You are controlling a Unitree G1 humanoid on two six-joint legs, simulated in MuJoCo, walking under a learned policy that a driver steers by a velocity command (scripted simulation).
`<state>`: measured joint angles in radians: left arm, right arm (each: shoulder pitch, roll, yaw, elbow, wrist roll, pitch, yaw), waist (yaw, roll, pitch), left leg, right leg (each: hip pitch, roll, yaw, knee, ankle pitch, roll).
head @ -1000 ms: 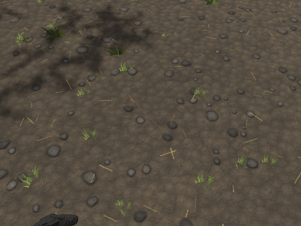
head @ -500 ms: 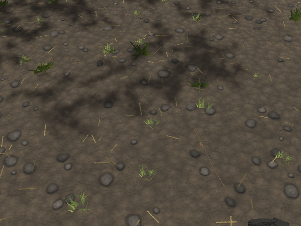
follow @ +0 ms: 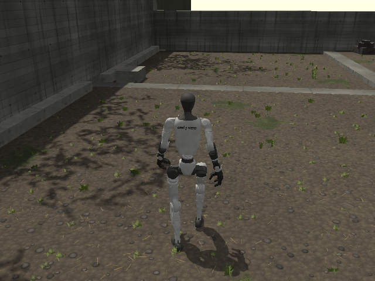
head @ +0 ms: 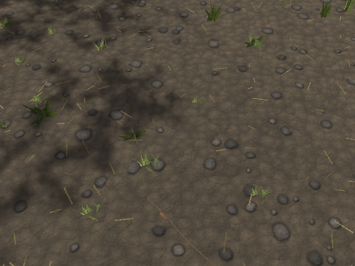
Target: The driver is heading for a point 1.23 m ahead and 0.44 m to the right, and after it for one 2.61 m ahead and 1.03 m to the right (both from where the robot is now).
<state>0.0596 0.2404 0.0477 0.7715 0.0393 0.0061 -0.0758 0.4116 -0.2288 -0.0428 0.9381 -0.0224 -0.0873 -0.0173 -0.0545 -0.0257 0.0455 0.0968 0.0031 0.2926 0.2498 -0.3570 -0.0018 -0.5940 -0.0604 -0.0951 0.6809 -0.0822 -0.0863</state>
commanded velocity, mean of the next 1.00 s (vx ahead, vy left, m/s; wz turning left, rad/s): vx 0.50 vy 0.00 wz -0.53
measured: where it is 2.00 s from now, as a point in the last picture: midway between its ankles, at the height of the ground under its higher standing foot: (270, 144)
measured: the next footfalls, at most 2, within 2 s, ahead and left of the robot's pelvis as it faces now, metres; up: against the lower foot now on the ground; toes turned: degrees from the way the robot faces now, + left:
right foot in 0.08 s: +0.20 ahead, -0.09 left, +0.00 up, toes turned -8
left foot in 0.60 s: +0.54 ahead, +0.01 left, +0.00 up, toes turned -23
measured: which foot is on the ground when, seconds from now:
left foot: down 0.00-0.06, up 0.08-0.58, down 0.60-1.00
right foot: up 0.00-0.06, down 0.08-0.60, up 0.62-1.00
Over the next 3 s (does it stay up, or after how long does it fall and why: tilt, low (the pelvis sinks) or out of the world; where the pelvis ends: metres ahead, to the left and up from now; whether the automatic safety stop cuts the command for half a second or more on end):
stays up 1.13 -0.52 0.01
